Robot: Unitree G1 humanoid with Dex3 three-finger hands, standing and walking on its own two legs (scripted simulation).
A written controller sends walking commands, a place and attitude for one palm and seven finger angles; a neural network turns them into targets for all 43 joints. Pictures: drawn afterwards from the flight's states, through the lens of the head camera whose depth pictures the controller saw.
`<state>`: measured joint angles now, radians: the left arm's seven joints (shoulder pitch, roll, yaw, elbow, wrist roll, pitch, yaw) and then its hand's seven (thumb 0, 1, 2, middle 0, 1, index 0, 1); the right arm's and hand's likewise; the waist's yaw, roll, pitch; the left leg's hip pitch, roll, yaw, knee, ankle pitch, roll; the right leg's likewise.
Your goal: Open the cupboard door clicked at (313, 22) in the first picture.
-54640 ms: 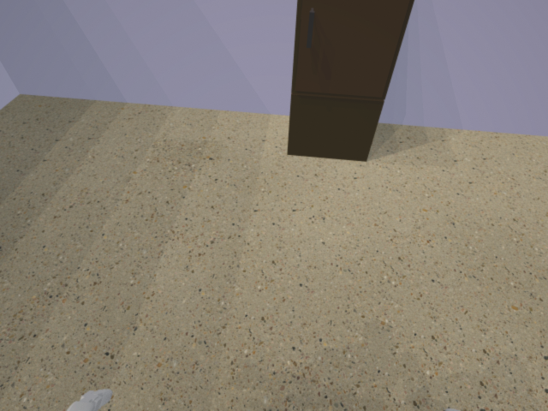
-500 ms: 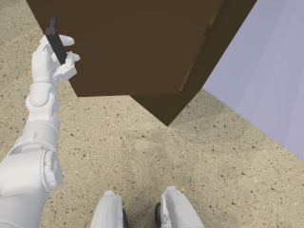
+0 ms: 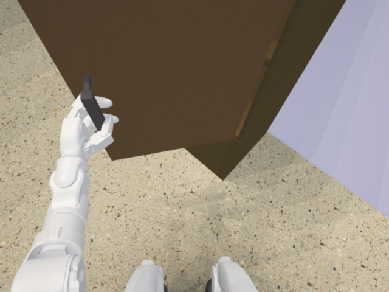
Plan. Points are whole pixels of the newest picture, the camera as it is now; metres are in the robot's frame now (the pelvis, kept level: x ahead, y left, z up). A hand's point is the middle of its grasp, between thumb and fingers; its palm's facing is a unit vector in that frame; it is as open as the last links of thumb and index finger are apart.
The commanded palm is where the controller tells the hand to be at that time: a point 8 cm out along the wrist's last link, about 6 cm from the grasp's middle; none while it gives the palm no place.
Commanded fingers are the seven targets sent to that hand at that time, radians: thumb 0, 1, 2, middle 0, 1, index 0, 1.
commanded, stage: pull the door open along its arc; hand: left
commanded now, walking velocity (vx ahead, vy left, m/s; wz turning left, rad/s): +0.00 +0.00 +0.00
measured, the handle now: (97, 109) +0.48 +0.19 +0.04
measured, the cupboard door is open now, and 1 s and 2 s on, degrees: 55 85 86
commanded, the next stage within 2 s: open thumb and fingers to let go in 0.58 s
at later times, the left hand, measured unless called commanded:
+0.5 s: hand (150, 196) +0.29 +0.08 +0.04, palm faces +0.41 -0.91 +0.02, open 6.2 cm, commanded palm +0.22 +0.13 +0.03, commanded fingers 0.00 0.90 0.90 -0.40 -1.35 -0.40 -1.35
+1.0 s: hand (161, 204) +0.28 +0.06 +0.04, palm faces +0.45 -0.89 +0.00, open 8.4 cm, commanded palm +0.23 +0.10 +0.03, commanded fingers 0.00 -0.29 0.39 -0.31 -1.22 -0.31 -1.22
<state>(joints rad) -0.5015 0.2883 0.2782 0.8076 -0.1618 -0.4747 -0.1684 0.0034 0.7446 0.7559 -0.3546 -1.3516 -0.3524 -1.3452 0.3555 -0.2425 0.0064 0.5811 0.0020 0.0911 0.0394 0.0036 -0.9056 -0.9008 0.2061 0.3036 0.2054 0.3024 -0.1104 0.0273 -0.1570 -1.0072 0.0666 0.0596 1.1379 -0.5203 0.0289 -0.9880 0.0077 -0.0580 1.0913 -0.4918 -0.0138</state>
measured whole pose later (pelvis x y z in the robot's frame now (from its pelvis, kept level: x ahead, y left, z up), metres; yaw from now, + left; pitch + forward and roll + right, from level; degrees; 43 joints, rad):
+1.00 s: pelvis -0.01 -0.06 +0.00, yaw +6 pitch +16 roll +2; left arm 0.10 -0.10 -0.16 0.26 0.05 -0.43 0.52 0.01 0.32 0.65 -0.35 -1.29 -0.35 -1.28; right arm 0.20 -0.20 -0.02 0.60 -0.08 -0.05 0.01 0.01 -0.91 -0.90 0.20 0.30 0.20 0.30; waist -0.01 0.02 -0.16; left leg -0.90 0.02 -0.02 1.10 -0.48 -0.05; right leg -0.88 -0.03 -0.13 1.14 -0.54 -0.09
